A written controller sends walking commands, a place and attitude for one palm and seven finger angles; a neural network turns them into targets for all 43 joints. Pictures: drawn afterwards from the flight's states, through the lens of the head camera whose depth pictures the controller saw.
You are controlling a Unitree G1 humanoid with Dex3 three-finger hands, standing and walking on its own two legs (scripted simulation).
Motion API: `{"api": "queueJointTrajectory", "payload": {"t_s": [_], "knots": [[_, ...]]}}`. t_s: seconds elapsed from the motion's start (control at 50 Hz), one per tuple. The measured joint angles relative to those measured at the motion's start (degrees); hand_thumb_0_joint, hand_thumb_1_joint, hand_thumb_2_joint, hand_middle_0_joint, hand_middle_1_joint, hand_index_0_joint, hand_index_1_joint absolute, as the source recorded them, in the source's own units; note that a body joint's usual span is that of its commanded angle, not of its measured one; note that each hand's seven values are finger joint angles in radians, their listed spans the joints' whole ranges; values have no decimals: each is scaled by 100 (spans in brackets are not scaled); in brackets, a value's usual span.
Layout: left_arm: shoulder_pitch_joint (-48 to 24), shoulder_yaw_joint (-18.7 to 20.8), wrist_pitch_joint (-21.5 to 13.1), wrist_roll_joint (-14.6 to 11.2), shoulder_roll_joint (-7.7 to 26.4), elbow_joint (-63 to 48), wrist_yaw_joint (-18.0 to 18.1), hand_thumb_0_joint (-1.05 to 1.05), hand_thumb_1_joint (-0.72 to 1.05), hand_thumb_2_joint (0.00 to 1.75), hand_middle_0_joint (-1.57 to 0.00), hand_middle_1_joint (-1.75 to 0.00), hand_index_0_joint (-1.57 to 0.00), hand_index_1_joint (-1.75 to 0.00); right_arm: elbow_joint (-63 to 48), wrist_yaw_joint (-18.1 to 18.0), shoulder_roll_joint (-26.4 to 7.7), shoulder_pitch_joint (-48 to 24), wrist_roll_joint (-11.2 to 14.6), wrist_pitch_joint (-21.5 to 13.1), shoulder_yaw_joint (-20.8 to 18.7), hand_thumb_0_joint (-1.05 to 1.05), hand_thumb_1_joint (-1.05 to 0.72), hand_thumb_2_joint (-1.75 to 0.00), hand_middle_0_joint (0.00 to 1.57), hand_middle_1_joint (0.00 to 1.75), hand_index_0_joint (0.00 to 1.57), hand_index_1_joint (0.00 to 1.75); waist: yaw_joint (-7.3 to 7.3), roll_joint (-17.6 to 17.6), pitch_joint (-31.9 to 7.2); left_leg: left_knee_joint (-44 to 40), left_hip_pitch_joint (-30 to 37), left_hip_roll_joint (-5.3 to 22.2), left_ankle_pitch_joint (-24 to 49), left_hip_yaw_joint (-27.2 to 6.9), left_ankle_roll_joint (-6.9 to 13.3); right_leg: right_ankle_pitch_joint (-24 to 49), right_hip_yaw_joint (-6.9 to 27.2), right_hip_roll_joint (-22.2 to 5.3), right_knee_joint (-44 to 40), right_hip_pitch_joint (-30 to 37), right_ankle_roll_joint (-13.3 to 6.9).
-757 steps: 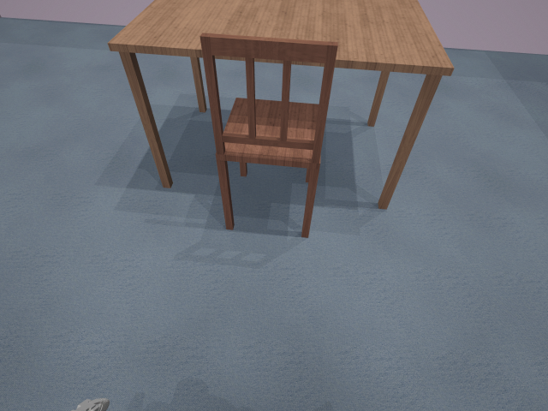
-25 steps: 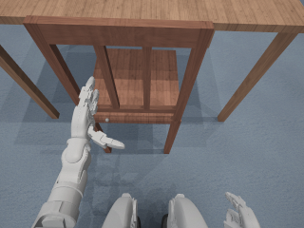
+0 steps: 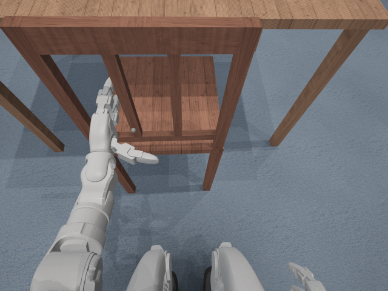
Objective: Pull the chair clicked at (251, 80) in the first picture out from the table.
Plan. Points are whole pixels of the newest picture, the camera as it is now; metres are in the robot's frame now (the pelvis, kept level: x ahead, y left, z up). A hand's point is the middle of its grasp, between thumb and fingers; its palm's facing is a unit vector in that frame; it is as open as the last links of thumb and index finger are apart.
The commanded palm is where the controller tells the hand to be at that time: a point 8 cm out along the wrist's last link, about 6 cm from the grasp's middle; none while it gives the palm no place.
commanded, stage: push the fingers through the gap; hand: left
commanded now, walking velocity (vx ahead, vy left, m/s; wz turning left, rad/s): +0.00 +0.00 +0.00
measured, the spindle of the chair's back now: (126, 102) +0.51 +0.14 +0.02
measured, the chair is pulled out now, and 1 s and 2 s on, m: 0.00 0.00 0.01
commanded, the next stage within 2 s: hook a spindle and tug to test in 0.74 s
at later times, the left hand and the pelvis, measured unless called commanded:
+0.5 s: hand (138, 112) +0.47 +0.11 +0.03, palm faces +0.03 -1.00 -0.06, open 16.9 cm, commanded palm +0.44 +0.16 +0.02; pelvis +0.00 -0.01 +0.00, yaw -1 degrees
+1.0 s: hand (135, 118) +0.46 +0.12 +0.03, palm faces +0.04 -1.00 -0.04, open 16.7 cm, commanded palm +0.43 +0.17 +0.02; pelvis +0.00 -0.01 +0.00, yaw -1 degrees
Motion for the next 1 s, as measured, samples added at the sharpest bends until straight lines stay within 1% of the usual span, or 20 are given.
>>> {"api": "queueJointTrajectory", "payload": {"t_s": [0.14, 0.2, 0.3, 0.4, 0.46, 0.56, 0.62, 0.68, 0.76, 0.82, 0.88, 0.94, 1.0], "knots": [[-213, 41, -146, -3, 67, 180, -39, -1, -50, 30, -6, -8, -6, -8, 57, 39, -22, 93, -20, 8, -37, 0, -91, -90, 20, 30, 20, 29, -25, 25, 15, 4, -43, 10, -1, -28, -23, 0, -25, 12, -11, -31, -17], [-389, 70, -154, 25, 70, 381, -41, -1, -50, 30, -6, -8, -6, -8, 94, 50, -34, 102, -23, 32, -41, 0, -91, -90, 20, 30, 20, 29, -53, 20, 5, 13, -75, 11, 0, -38, -29, -2, -35, 13, -2, -61, -26], [-683, 258, -158, 116, 138, 731, 1, -1, -50, 30, -6, -8, -6, -8, 80, 58, -46, 97, -47, 58, -39, 0, -91, -90, 20, 30, 20, 29, -144, 14, 3, 46, -160, 28, 1, -33, -40, 2, -32, 28, 35, -156, -44], [-957, 432, -243, 180, 252, 937, 26, -1, -50, 30, -6, -8, -6, -8, 64, 83, -54, 119, -82, 65, -44, 0, -91, -90, 20, 30, 20, 29, -205, 27, 22, 102, -273, 49, -4, -27, -49, 4, -28, 44, 90, -277, -58], [-960, 499, -269, 169, 293, 902, -6, -1, -50, 30, -6, -8, -6, -8, 46, 119, -48, 174, -92, 105, -54, 0, -91, -90, 20, 30, 20, 29, -201, 36, 4, 93, -282, 65, -8, -4, -54, 8, -4, 61, 91, -303, -63], [-871, 448, -194, 154, 274, 1022, -90, -1, -50, 30, -6, -8, -6, -8, 39, 162, -35, 273, -55, 195, -37, 0, -91, -90, 20, 30, 20, 29, -153, 38, -29, 12, -199, 67, 6, 12, -56, 20, 18, 70, 26, -235, -63], [-836, 479, -170, 139, 238, 1065, -87, -1, -50, 30, -6, -8, -6, -8, 28, 150, -26, 285, -53, 194, -20, 0, -91, -90, 20, 30, 20, 29, -167, 26, -11, -3, -186, 66, 16, -6, -62, 27, 2, 71, 3, -212, -70], [-770, 496, -277, 124, 212, 927, -39, -1, -50, 30, -6, -8, -6, -8, 24, 140, -20, 271, -72, 152, -37, 0, -91, -90, 20, 30, 20, 29, -189, 23, 11, 5, -191, 68, 17, -23, -68, 31, -14, 74, -3, -206, -74], [-779, 423, -430, 173, 199, 837, -3, -1, -50, 30, -6, -8, -6, -8, 64, 159, -32, 240, -90, 135, -68, 0, -91, -90, 20, 30, 20, 29, -179, 24, -6, 20, -182, 66, 8, -30, -71, 23, -20, 72, 6, -192, -72], [-874, 453, -368, 229, 241, 1036, -17, -1, -50, 30, -6, -8, -6, -8, 65, 163, -43, 210, -80, 181, -49, 0, -91, -90, 20, 30, 20, 29, -183, 6, -32, 22, -173, 64, 5, -20, -64, 19, -11, 71, 16, -190, -69], [-858, 461, -262, 208, 272, 1079, -35, -1, -50, 30, -6, -8, -6, -8, 8, 164, -49, 200, -67, 209, -51, 0, -91, -90, 20, 30, 20, 29, -190, 10, -30, 14, -166, 63, 11, -17, -59, 28, -6, 72, 6, -183, -66], [-740, 484, -273, 140, 235, 946, -57, -1, -50, 30, -7, -11, -7, -11, -24, 163, -50, 196, -66, 203, -57, 0, -91, -90, 20, 30, 20, 29, -174, 9, -20, -8, -140, 67, 20, -8, -53, 44, 5, 77, -20, -159, -58], [-636, 451, -356, 102, 202, 827, -61, -1, -50, 30, -9, -18, -9, -18, -23, 162, -43, 202, -66, 185, -57, 0, -91, -90, 20, 30, 20, 29, -148, -4, -26, -23, -112, 64, 24, -9, -47, 51, 6, 76, -39, -128, -51]]}}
